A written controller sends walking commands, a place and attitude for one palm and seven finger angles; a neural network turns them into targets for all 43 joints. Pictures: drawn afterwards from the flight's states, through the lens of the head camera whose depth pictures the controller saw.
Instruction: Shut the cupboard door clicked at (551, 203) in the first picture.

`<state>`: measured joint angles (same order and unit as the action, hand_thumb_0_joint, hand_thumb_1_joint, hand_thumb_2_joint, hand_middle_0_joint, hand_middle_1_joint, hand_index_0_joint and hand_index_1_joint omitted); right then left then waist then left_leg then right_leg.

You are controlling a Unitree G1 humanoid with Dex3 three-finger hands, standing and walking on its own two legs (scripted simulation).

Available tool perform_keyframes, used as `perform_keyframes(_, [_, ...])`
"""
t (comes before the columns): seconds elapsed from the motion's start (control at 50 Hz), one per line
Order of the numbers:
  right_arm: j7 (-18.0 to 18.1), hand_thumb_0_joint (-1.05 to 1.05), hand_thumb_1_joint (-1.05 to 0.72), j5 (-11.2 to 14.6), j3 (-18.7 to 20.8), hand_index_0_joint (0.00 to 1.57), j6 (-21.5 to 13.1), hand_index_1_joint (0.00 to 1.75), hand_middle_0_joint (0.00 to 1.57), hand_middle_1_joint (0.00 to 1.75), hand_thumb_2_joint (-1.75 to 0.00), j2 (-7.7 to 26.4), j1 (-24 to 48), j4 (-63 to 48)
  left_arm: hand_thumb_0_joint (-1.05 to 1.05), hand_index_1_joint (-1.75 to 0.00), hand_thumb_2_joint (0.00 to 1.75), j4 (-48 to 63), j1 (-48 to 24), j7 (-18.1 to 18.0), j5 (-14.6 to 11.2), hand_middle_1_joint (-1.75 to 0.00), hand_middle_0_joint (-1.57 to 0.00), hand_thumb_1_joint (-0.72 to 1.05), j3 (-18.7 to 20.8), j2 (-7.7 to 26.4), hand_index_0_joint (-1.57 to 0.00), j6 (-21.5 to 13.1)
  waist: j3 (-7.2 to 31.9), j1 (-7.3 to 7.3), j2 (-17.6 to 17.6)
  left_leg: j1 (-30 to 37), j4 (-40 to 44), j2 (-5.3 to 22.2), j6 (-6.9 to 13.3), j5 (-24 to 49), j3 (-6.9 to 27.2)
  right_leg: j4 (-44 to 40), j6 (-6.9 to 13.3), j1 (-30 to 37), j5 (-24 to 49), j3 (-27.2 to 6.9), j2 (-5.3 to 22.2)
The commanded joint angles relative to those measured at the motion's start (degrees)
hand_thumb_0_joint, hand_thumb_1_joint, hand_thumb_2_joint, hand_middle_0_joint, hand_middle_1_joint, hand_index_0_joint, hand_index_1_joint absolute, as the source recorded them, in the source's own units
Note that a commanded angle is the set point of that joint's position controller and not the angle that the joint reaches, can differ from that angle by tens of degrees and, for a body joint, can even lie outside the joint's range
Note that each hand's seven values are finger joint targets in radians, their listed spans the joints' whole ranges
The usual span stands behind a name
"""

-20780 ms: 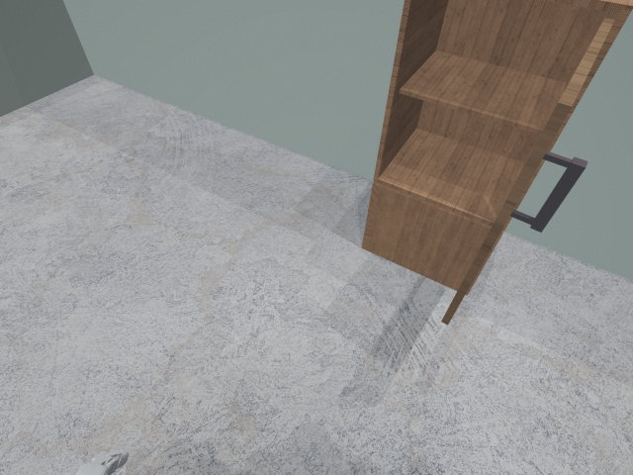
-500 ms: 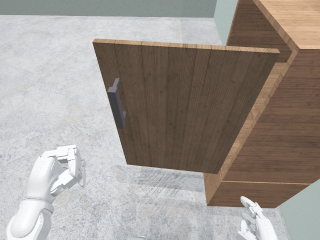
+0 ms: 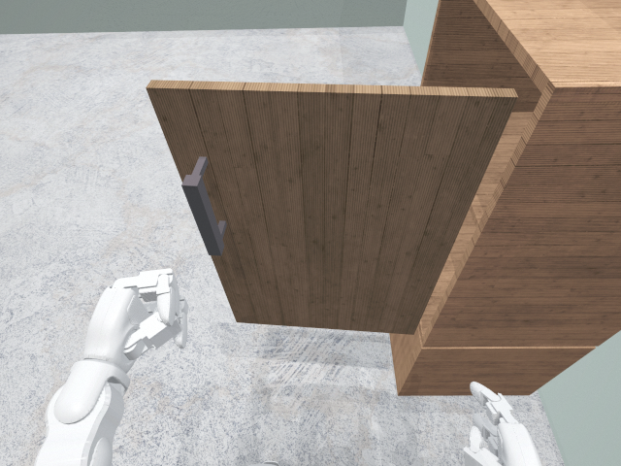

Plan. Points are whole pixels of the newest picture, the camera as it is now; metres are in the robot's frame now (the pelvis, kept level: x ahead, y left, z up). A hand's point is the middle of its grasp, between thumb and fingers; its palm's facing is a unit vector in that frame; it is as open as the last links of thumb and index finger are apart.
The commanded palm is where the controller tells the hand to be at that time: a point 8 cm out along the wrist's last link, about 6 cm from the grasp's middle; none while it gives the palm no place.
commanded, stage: bring the fist close to the handle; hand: left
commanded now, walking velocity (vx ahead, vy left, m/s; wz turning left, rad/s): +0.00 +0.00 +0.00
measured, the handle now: (209, 208) +0.44 +0.17 +0.08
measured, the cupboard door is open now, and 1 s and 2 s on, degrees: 85 85 72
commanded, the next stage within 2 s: push the door shut along its arc in 0.98 s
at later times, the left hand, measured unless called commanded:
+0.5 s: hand (199, 271) +0.33 +0.16 +0.09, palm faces -0.04 -1.00 -0.03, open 3.1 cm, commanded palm +0.30 +0.21 +0.09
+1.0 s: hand (208, 270) +0.33 +0.15 +0.09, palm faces -0.01 -1.00 -0.04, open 3.2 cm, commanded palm +0.31 +0.20 +0.09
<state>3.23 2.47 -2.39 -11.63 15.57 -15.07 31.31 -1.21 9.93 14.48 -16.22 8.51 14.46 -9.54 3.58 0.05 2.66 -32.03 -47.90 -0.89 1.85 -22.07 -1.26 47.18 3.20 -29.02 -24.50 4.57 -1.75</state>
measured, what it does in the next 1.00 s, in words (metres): stands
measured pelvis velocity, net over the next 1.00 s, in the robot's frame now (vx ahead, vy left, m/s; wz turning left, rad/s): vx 0.00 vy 0.01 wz -0.01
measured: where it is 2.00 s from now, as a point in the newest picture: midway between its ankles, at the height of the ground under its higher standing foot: outside the picture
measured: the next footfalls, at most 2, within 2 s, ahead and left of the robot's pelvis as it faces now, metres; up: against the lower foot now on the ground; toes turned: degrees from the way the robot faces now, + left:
none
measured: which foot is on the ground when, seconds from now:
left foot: down 0.00-1.00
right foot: down 0.00-1.00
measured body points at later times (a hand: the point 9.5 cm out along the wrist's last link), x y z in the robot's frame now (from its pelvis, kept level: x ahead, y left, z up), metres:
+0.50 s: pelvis +0.00 +0.01 +0.00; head +0.03 +0.00 +0.45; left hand +0.32 +0.21 +0.09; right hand +0.16 -0.22 -0.09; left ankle +0.02 +0.10 -0.70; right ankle +0.00 -0.08 -0.70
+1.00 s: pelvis +0.00 +0.01 +0.00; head +0.03 +0.00 +0.45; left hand +0.33 +0.20 +0.09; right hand +0.15 -0.24 -0.09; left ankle +0.02 +0.10 -0.70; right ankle +0.00 -0.08 -0.70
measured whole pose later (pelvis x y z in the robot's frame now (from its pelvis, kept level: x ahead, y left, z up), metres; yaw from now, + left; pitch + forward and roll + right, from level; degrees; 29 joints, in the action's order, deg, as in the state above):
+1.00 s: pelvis +0.00 +0.01 +0.00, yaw +0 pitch +6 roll +0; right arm 1.4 2.2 -1.6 -6.3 15.0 -14.4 33.5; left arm -16.6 -8.1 5.3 -10.5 4.8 11.1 -12.9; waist 2.4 -0.4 2.0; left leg -31.4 -46.0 -1.3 2.5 -20.9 -2.1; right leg 45.8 2.7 -28.8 -23.3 3.7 -1.4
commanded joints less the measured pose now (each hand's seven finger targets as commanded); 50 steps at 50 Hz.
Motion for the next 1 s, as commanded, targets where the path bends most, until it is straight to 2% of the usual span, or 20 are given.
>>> perform_keyframes(0.0, [-0.05,0.0,-0.9,-0.26,2.49,0.2,-3.29,0.3,0.2,0.3,-0.9,5.71,3.9,-8.45,0.0,-1.5,0.9,14.28,-7.93,-3.3,-1.21,-1.5,-1.3,0.9,8.02,9.97,-1.3,-7.55,14.54,1.49,-2.29,6.26,5.28,0.22,-0.02,14.51,3.2,-6.78,-2.7,8.35,21.42,-5.98,2.15])
perform_keyframes(0.08, [-0.56,0.0,-0.9,0.18,2.7,0.2,-2.31,0.3,0.2,0.3,-0.9,6.19,3.46,-7.7,0.0,-1.5,0.9,7.64,-10.97,-2.31,0.42,-1.5,-1.3,0.9,2.78,6.06,-1.3,-5.73,8.7,-0.37,-1.33,5.15,6.06,0.24,-0.02,10.94,3.06,-7.75,-2.39,3.42,16.19,-5.02,1.78])
perform_keyframes(0.1, [-0.47,0.0,-0.9,0.2,2.94,0.2,-2.04,0.3,0.2,0.3,-0.9,6.55,3.12,-7.64,0.0,-1.5,0.9,6.03,-10.66,-1.88,0.59,-1.5,-1.3,0.9,2.96,6.5,-1.3,-4.83,8.74,-0.55,-4.11,4.54,5.51,0.31,0.17,10.98,3.08,-8.42,-2.8,4.24,16.36,-6.07,2.05])
perform_keyframes(0.12, [-0.45,0.0,-0.9,0.36,3.01,0.2,-1.77,0.3,0.2,0.3,-0.9,6.59,3.2,-7.93,0.0,-1.5,0.9,5.67,-11.14,-1.47,0.54,-1.5,-1.3,0.9,2.59,6.11,-1.3,-4.18,9.05,-0.42,-4.07,4.59,5.82,0.27,0.16,11.08,2.98,-8.65,-2.83,4.57,16.7,-6.06,2.2])
perform_keyframes(0.22, [-0.04,0.0,-0.9,0.2,2.98,0.2,-1.81,0.3,0.2,0.3,-0.9,6.12,3.91,-8.39,0.0,-1.5,0.9,11.77,-18.7,-2.41,0.25,-1.5,-1.3,0.9,1.5,5.69,-1.3,-4.96,14.62,-0.32,-1.04,8.84,6.29,0.32,0.23,13.45,3.38,-7.4,-2.13,5.7,18.28,-4.48,1.66])
perform_keyframes(0.28, [-0.11,0.0,-0.9,0.03,2.59,0.2,-1.9,0.3,0.2,0.3,-0.9,5.88,3.96,-7.11,0.0,-1.5,0.9,10.43,-24.11,-4.6,1.23,-1.5,-1.3,0.9,0.6,5.15,-1.3,-6.86,12.82,-1.26,-1.29,9.13,6.74,0.64,0.0,11.54,4.15,-6.86,-1.82,2.58,15.23,-3.37,1.11])
perform_keyframes(0.3, [-0.06,0.0,-0.9,-0.17,2.73,0.2,-1.79,0.3,0.2,0.3,-0.9,6.15,3.72,-6.47,0.0,-1.5,0.9,9.0,-25.13,-5.58,1.67,-1.5,-1.3,0.9,2.29,7.09,-1.3,-7.08,12.37,-1.18,-2.59,8.1,6.47,0.74,0.09,10.49,4.16,-7.07,-1.86,2.43,13.88,-3.81,1.11])
perform_keyframes(0.36, [-0.48,0.0,-0.9,-0.05,2.63,0.2,-1.11,0.3,0.2,0.3,-0.9,6.01,3.8,-5.75,0.0,-1.5,0.9,2.99,-28.03,-6.71,3.39,-1.5,-1.3,0.9,-0.05,4.55,-1.3,-6.43,11.42,-1.58,-1.83,7.94,7.23,0.75,-0.14,9.13,4.39,-6.78,-1.67,0.82,12.25,-3.1,1.11])
perform_keyframes(0.4, [-0.6,0.0,-0.9,0.0,2.87,0.2,-0.45,0.3,0.2,0.3,-0.9,6.45,3.42,-5.49,0.0,-1.5,0.9,-1.14,-27.8,-6.98,3.86,-1.5,-1.3,0.9,1.33,5.97,-1.3,-4.87,12.02,-1.05,-2.17,7.64,7.15,0.65,-0.08,8.92,4.05,-7.47,-1.67,1.55,12.22,-3.7,1.22])
perform_keyframes(0.48, [-0.92,0.0,-0.9,0.1,2.81,0.2,0.41,0.3,0.2,0.3,-0.9,6.17,3.28,-6.28,0.0,-1.5,0.9,-1.58,-31.87,-6.74,3.89,-1.5,-1.3,0.9,-1.23,3.31,-1.3,-3.21,15.82,-0.66,-0.26,10.21,7.53,0.57,-0.39,12.38,4.08,-6.89,-1.4,3.4,16.04,-3.12,1.29])
perform_keyframes(0.5, [-0.87,0.0,-0.9,0.02,2.93,0.2,0.59,0.3,0.2,0.3,-0.9,6.44,2.85,-6.12,0.0,-1.5,0.9,-2.65,-32.62,-7.01,3.93,-1.5,-1.3,0.9,-0.44,4.24,-1.3,-3.09,16.22,-0.91,-2.71,10.0,7.19,0.78,-0.2,12.8,4.15,-7.05,-1.56,3.63,16.45,-3.17,1.19])
perform_keyframes(0.54, [-0.87,0.0,-0.9,0.0,2.94,0.2,0.94,0.3,0.2,0.3,-0.9,6.3,2.79,-5.76,0.0,-1.5,0.9,-3.53,-35.94,-7.67,3.6,-1.5,-1.3,0.9,0.84,4.9,-1.3,-3.88,15.76,-0.97,-4.27,9.52,7.47,0.89,-0.32,12.4,4.08,-7.17,-1.61,3.59,16.24,-3.14,1.06])
perform_keyframes(0.56, [-0.88,0.0,-0.9,-0.04,2.79,0.2,0.94,0.3,0.2,0.3,-0.9,6.17,3.08,-5.82,0.0,-1.5,0.9,-3.3,-37.86,-7.89,3.7,-1.5,-1.3,0.9,-0.72,3.39,-1.3,-4.53,15.51,-1.32,-3.47,9.77,7.47,0.82,-0.29,12.23,3.93,-7.11,-1.62,3.22,16.12,-3.18,1.06])
perform_keyframes(0.64, [-1.64,0.0,-0.9,-0.33,3.22,0.2,1.13,0.3,0.2,0.3,-0.9,5.93,2.87,-6.23,0.0,-1.5,0.9,-2.64,-31.69,-9.01,4.25,-1.5,-1.3,0.9,1.41,4.42,-1.3,-6.73,17.85,0.9,-1.7,11.88,7.54,0.98,-0.6,17.62,3.53,-6.11,-1.17,5.33,20.59,-3.02,0.98])
perform_keyframes(0.7, [-2.39,0.0,-0.9,-0.37,3.53,0.2,1.92,0.3,0.2,0.3,-0.9,6.0,2.15,-6.55,0.0,-1.5,0.9,-2.8,-26.73,-8.68,4.99,-1.5,-1.3,0.9,-0.08,3.09,-1.3,-6.56,17.57,1.11,-3.15,11.89,7.32,1.23,-0.52,20.83,3.21,-5.83,-1.34,6.06,23.19,-2.83,0.91])
perform_keyframes(0.76, [-2.44,0.0,-0.9,-0.06,3.42,0.2,2.7,0.3,0.2,0.3,-0.9,5.99,2.53,-6.59,0.0,-1.5,0.9,-3.49,-29.54,-8.31,5.04,-1.5,-1.3,0.9,-2.12,1.54,-1.3,-5.46,12.2,-0.57,-4.1,9.72,8.12,1.01,-0.25,14.81,2.98,-7.37,-1.7,3.65,19.24,-2.99,0.9])
perform_keyframes(0.8, [-2.07,0.0,-0.9,-0.04,3.48,0.2,3.18,0.3,0.2,0.3,-0.9,6.46,2.89,-6.73,0.0,-1.5,0.9,-3.19,-29.68,-8.71,5.02,-1.5,-1.3,0.9,0.03,4.07,-1.3,-5.2,11.4,-0.37,-5.26,8.51,8.43,0.82,0.01,12.21,2.76,-8.41,-1.72,4.38,16.95,-3.61,0.95])
perform_keyframes(0.92, [-1.1,0.0,-0.9,-0.15,3.26,0.2,2.3,0.3,0.2,0.3,-0.9,5.82,3.84,-5.89,0.0,-1.5,0.9,1.14,-38.81,-9.58,4.73,-1.5,-1.3,0.9,-1.17,3.63,-1.3,-8.58,15.82,-1.47,-1.32,11.34,7.82,0.7,0.12,10.5,2.99,-8.27,-1.65,3.94,14.77,-4.26,1.04])
perform_keyframes(0.96, [-0.98,0.0,-0.9,-0.14,3.11,0.2,2.05,0.3,0.2,0.3,-0.9,5.86,3.61,-4.89,0.0,-1.5,0.9,-1.5,-39.43,-9.45,4.96,-1.5,-1.3,0.9,-0.44,4.57,-1.3,-9.32,15.46,-1.58,-0.8,11.02,7.81,0.78,-0.12,10.1,3.48,-7.94,-1.44,3.14,14.2,-4.06,0.94])
perform_keyframes(0.98, [-1.06,0.0,-0.9,-0.09,2.92,0.2,2.02,0.3,0.2,0.3,-0.9,5.74,3.54,-4.7,0.0,-1.5,0.9,-3.19,-39.83,-9.05,4.98,-1.5,-1.3,0.9,-2.18,2.86,-1.3,-9.21,14.47,-1.98,-1.21,10.71,7.75,0.67,-0.04,9.89,3.51,-8.0,-1.51,2.63,14.3,-3.98,0.95])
